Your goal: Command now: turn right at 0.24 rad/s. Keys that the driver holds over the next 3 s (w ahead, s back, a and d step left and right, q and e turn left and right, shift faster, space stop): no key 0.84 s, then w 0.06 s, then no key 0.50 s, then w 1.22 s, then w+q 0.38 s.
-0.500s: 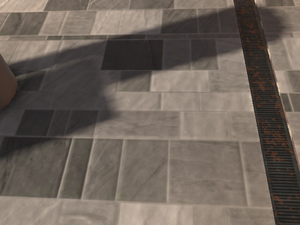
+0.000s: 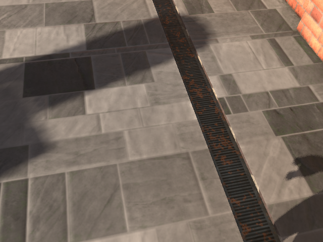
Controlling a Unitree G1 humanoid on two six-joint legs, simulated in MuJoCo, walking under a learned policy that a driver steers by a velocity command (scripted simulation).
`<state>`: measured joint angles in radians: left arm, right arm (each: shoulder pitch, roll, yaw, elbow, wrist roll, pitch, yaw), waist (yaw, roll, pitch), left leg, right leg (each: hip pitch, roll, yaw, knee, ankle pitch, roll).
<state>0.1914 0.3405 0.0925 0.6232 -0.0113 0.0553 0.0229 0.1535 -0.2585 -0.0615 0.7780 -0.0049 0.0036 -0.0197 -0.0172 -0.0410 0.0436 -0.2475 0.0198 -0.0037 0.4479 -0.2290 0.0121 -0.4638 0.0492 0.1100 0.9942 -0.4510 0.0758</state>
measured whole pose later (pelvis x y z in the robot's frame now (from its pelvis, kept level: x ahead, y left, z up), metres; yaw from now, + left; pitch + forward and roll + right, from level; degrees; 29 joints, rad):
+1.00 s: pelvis +0.02 -0.02 -0.01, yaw -1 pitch -1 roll +0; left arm 0.28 0.23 0.04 0.82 0.01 0.00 0.03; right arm 0.22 -0.25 -0.03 1.03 0.00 -0.02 -0.03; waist -0.02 0.00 0.01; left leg -0.22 0.04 -0.01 0.58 -0.34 -0.04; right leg -0.20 0.02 0.05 0.57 -0.35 -0.01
